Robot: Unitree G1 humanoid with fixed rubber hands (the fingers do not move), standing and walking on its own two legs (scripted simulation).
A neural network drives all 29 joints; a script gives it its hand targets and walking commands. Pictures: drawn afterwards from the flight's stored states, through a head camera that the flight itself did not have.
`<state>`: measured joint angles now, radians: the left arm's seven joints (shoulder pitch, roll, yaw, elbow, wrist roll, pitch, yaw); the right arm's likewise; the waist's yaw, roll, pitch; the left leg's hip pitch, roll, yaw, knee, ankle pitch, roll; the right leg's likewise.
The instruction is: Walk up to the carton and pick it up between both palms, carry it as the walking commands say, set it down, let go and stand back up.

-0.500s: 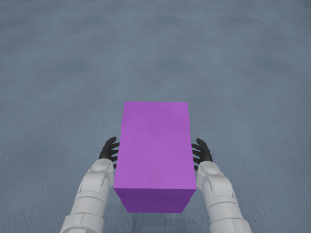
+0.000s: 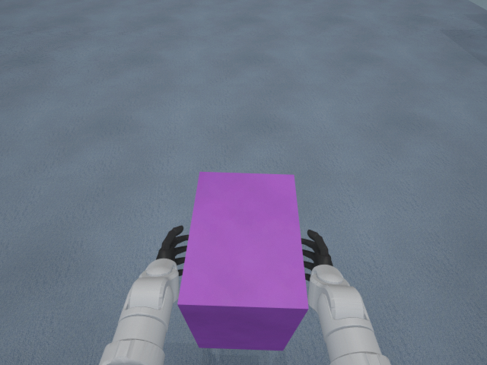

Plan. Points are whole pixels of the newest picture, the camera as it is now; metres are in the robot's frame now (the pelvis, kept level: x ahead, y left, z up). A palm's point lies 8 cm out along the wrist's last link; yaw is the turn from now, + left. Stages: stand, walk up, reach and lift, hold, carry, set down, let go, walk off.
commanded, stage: carry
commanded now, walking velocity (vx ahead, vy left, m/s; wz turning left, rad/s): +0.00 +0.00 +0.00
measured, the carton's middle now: (243, 266) +0.33 +0.00 -0.07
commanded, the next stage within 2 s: hold in 1.34 s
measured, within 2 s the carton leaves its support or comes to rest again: neither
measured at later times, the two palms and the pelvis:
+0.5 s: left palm (161, 277) +0.29 +0.15 -0.02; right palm (313, 270) +0.29 -0.12 -0.01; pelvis -0.01 +0.00 +0.00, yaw +0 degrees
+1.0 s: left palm (160, 268) +0.30 +0.15 +0.00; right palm (316, 278) +0.28 -0.12 -0.01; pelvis -0.01 +0.02 +0.00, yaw -1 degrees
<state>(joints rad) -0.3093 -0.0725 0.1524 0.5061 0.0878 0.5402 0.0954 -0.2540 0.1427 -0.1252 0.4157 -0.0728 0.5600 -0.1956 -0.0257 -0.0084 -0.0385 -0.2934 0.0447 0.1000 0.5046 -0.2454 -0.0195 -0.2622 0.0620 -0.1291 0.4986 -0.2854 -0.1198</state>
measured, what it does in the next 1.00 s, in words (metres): stands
